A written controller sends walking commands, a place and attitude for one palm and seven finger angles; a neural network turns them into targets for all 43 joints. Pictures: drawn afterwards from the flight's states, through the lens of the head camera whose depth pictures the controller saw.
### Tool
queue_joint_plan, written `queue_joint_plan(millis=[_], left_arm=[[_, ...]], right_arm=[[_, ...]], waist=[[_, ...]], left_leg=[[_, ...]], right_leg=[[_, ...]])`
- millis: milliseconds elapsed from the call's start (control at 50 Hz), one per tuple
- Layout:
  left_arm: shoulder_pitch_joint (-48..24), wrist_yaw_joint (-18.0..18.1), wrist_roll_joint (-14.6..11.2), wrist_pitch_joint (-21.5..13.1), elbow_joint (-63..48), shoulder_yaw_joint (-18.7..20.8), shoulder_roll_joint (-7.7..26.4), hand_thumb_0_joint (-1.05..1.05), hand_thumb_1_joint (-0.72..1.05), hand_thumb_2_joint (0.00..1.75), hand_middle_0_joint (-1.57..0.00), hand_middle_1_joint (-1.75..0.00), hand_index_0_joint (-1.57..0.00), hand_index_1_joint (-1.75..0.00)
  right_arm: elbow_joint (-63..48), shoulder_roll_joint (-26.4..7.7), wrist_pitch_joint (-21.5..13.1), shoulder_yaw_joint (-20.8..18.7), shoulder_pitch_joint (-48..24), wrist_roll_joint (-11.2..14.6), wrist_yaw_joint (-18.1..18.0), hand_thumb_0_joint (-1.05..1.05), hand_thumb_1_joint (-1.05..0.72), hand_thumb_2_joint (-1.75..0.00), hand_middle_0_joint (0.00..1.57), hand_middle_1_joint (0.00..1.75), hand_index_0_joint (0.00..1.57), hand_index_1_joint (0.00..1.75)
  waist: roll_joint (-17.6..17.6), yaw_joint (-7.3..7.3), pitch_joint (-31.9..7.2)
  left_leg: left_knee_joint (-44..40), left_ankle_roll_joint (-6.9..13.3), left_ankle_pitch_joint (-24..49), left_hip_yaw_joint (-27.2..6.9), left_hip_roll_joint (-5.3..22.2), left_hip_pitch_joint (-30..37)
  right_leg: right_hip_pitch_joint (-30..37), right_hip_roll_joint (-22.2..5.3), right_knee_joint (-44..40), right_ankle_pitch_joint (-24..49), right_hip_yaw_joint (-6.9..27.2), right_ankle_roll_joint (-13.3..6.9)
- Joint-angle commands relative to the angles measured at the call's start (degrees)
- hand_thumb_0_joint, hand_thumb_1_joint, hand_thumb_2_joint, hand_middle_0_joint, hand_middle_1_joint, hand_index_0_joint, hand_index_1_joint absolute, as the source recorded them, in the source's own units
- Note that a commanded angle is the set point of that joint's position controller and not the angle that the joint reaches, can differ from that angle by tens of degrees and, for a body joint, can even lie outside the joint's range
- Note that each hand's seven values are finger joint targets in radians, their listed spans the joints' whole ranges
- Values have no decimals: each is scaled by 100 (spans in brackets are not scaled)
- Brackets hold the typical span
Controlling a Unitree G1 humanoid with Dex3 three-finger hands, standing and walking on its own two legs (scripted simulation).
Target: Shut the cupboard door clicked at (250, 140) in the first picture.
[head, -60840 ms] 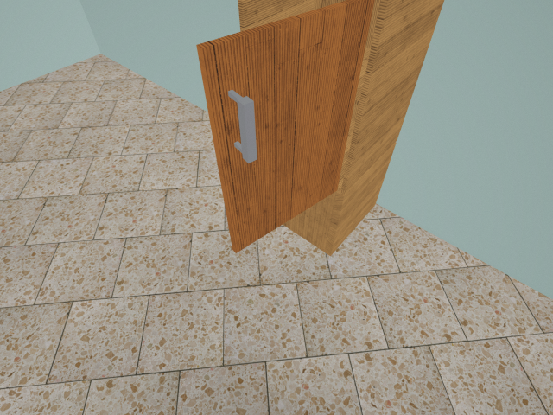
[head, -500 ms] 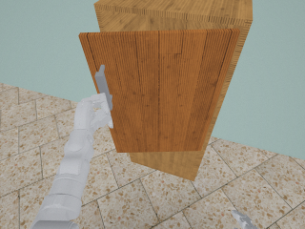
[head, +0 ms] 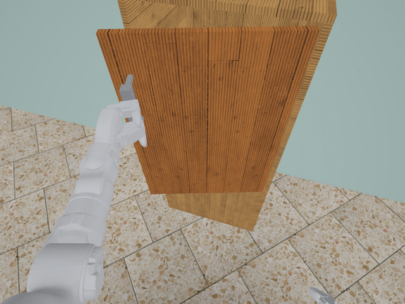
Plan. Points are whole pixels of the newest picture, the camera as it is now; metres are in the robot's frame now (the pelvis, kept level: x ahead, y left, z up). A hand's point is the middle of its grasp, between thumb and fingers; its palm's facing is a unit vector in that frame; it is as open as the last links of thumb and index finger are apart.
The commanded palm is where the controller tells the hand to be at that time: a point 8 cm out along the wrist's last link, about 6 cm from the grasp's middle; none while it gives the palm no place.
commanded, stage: push the door shut along its arc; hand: left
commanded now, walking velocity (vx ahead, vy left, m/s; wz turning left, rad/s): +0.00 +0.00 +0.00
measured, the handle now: (134, 107) +0.51 +0.16 +0.11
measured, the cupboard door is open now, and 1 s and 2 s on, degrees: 19 4 0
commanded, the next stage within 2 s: pull the fist back off the door in 1.50 s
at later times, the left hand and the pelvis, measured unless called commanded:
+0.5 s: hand (146, 114) +0.48 +0.13 +0.12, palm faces -0.16 -0.99 -0.03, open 3.1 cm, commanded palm +0.48 +0.16 +0.12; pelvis -0.01 +0.01 -0.01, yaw +0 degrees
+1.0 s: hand (169, 96) +0.53 +0.08 +0.12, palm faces -0.29 -0.96 -0.01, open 3.1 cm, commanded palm +0.55 +0.13 +0.12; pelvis -0.01 +0.01 -0.03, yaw +0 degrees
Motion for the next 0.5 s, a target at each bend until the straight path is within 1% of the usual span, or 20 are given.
queue_joint_plan(millis=[0,40,60,80,100,140,160,180,200,220,240,280,300,320,340,360,380,400,440,480], left_arm=[[-2961,-143,-92,-478,-783,397,1170,0,90,90,-130,-150,-130,-150],[-3214,-216,-42,-543,-693,331,1225,0,90,90,-130,-150,-130,-150],[-3441,-249,-41,-560,-608,202,1111,0,90,90,-130,-150,-130,-150],[-3631,-283,-50,-585,-550,95,998,0,90,90,-130,-150,-130,-150],[-3704,-303,-71,-594,-407,112,1001,0,90,90,-130,-150,-130,-150],[-3893,-334,-49,-633,-152,290,1296,0,90,90,-130,-150,-130,-150],[-4083,-363,-48,-671,-216,227,1240,0,90,90,-130,-150,-130,-150],[-4114,-409,-50,-690,-152,116,1085,0,90,90,-130,-150,-130,-150],[-4130,-450,-58,-705,-73,108,1083,0,90,90,-130,-150,-130,-150],[-4277,-482,-53,-705,44,110,1124,0,90,90,-130,-150,-130,-150],[-4341,-500,-44,-730,131,216,1287,0,90,90,-130,-150,-130,-150],[-4542,-533,-55,-763,227,218,1301,0,90,90,-130,-150,-130,-150],[-4667,-549,-31,-773,292,113,1223,0,90,90,-130,-150,-130,-150],[-4811,-548,-13,-786,360,124,1268,0,90,90,-130,-150,-130,-150],[-4800,-539,6,-802,505,303,1476,0,90,90,-130,-150,-130,-150],[-4947,-574,34,-823,455,186,1436,0,90,90,-130,-150,-130,-150],[-5035,-603,34,-816,514,58,1259,0,90,90,-130,-150,-130,-150],[-5192,-632,52,-841,509,45,1297,0,90,90,-130,-150,-130,-150],[-5358,-681,34,-848,591,-59,1174,0,90,90,-130,-150,-130,-150],[-5548,-732,14,-859,523,-38,1209,0,90,90,-130,-150,-130,-150]], right_arm=[[-618,-785,-199,-325,142,25,-49,0,-90,-90,20,30,20,30],[-588,-810,-178,-330,209,27,-59,0,-90,-90,20,30,20,30],[-557,-804,-186,-331,247,36,-58,0,-90,-90,20,30,20,30],[-534,-807,-209,-343,286,37,-49,0,-90,-90,20,30,20,30],[-500,-833,-223,-355,337,29,-51,0,-90,-90,20,30,20,30],[-404,-916,-222,-365,497,8,-60,0,-90,-90,20,30,20,30],[-426,-906,-244,-367,490,7,-48,0,-90,-90,20,30,20,30],[-405,-898,-259,-377,521,8,-34,0,-90,-90,20,30,20,30],[-380,-915,-267,-385,563,0,-30,0,-90,-90,20,30,20,30],[-341,-933,-276,-377,615,-10,-25,0,-90,-90,20,30,20,30],[-297,-973,-270,-388,695,-19,-33,0,-90,-90,20,30,20,30],[-293,-979,-287,-382,712,-21,-20,0,-90,-90,20,30,20,30],[-290,-985,-304,-374,741,-29,-13,0,-90,-90,20,30,20,30],[-249,-997,-319,-380,784,-35,-7,0,-90,-90,20,30,20,30],[-213,-1041,-319,-388,873,-55,-17,0,-90,-90,20,30,20,30],[-225,-1042,-327,-389,857,-44,-5,0,-90,-90,20,30,20,30],[-212,-1031,-346,-391,882,-47,2,0,-90,-90,20,30,20,30],[-168,-1052,-361,-403,926,-61,6,0,-90,-90,20,30,20,30],[-135,-1072,-387,-414,1004,-74,2,0,-90,-90,20,30,20,30],[-101,-1093,-417,-430,1060,-89,15,0,-90,-90,20,30,20,30]], waist=[[-479,-177,-1664],[-133,-219,-1720],[-193,-316,-1717],[-85,-364,-1707],[-189,-391,-1716],[-261,-425,-1772],[-71,-455,-1903],[-25,-478,-2027],[-41,-494,-2068],[29,-544,-2024],[49,-540,-2033],[-3,-589,-2034],[16,-643,-1994],[54,-694,-1974],[-99,-671,-1984],[95,-737,-2068],[25,-790,-2071],[175,-816,-2127],[205,-891,-2178],[294,-892,-2471]], left_leg=[[-247,217,880,-94,-224,800],[-217,211,795,-113,-219,875],[-212,207,742,-157,-201,897],[-204,197,712,-188,-191,961],[-182,199,655,-205,-186,932],[-162,203,623,-259,-176,865],[-145,193,700,-266,-169,960],[-106,181,779,-285,-170,1059],[-73,173,786,-298,-159,1062],[-57,170,749,-306,-155,1023],[-35,171,802,-328,-149,1027],[-32,162,686,-368,-130,952],[-28,164,621,-375,-134,901],[2,171,563,-384,-128,872],[16,183,623,-413,-128,820],[27,169,572,-417,-114,863],[52,174,542,-426,-114,876],[64,155,531,-467,-90,946],[111,156,636,-524,-86,1065],[170,135,782,-575,-68,1208]], right_leg=[[308,20,-523,1794,234,116],[135,32,-498,1607,221,86],[-4,47,-484,1508,181,87],[-156,66,-473,1422,166,77],[-219,80,-468,1345,156,80],[-265,89,-438,1239,147,66],[-320,91,-382,1306,146,63],[-380,103,-345,1349,126,53],[-436,107,-327,1334,117,53],[-525,111,-318,1274,112,54],[-552,113,-294,1263,102,35],[-664,123,-271,1138,101,45],[-740,126,-269,1071,105,51],[-830,129,-268,1004,113,58],[-793,139,-244,1026,97,46],[-897,133,-222,961,108,54],[-975,138,-228,930,103,62],[-1091,142,-200,864,89,50],[-1239,162,-153,869,45,32],[-1275,163,-103,935,42,25]])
